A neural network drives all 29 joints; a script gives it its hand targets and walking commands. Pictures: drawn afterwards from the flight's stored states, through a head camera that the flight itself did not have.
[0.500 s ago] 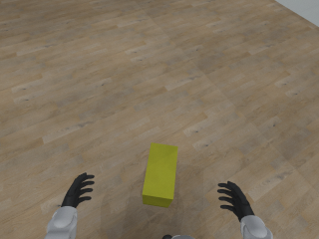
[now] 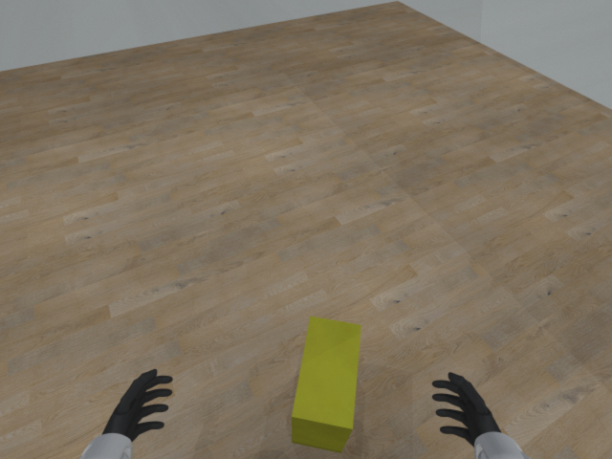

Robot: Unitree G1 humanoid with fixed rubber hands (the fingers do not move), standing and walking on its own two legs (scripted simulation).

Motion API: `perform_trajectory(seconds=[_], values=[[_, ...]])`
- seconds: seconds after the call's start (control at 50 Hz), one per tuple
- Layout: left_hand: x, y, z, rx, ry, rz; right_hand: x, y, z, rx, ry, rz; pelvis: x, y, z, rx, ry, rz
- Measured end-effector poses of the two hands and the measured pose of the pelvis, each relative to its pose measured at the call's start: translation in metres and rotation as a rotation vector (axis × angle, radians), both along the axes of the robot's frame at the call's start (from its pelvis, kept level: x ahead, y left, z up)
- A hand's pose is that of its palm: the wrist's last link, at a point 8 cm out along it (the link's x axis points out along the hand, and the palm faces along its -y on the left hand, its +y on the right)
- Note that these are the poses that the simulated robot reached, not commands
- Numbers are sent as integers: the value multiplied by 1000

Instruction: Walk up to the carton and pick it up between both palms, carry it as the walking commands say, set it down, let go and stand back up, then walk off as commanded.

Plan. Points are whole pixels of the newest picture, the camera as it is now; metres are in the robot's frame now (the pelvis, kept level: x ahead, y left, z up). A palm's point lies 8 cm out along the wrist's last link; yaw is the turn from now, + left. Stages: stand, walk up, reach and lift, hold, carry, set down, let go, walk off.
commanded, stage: let go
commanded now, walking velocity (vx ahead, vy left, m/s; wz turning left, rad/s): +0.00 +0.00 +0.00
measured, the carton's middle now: (325, 385) +0.41 -0.07 -0.63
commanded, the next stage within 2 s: stand in 0.04 s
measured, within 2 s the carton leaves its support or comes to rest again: neither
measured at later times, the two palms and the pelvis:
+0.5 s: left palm out of the picture +0.11 +0.28 -0.08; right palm out of the picture +0.14 -0.30 -0.10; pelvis +0.00 -0.02 +0.00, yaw +2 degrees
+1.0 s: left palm out of the picture +0.09 +0.28 -0.09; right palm out of the picture +0.12 -0.31 -0.10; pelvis -0.01 -0.02 +0.00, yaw +2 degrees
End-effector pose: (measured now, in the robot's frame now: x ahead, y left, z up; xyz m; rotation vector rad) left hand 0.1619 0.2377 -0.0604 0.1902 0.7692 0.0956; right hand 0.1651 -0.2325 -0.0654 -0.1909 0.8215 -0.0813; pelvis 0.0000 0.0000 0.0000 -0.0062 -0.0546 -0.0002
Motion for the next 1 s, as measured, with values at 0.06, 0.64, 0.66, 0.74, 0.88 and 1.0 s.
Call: perform_trajectory(seconds=[0.06, 0.64, 0.66, 0.74, 0.88, 1.0], values=[[-1, 0, -2, 24, -1, 3, -1, -9, 0, -29, 1, -11, -2, -2, -1, 0, 4, 2], [-53, 41, -25, 188, 219, 125, -25, -71, -31, -175, 129, 11, 4, -21, -1, 1, 46, 41], [-53, 41, -26, 187, 221, 127, -26, -72, -31, -177, 132, 11, 3, -21, 0, 1, 45, 41], [-55, 42, -26, 186, 230, 133, -29, -76, -31, -184, 144, 9, 3, -22, 0, 1, 41, 43], [-62, 44, -26, 186, 248, 140, -38, -80, -32, -193, 166, 6, -1, -23, 2, 2, 34, 44], [-71, 46, -27, 186, 265, 143, -47, -82, -33, -197, 187, 3, -5, -23, 3, 3, 28, 43]])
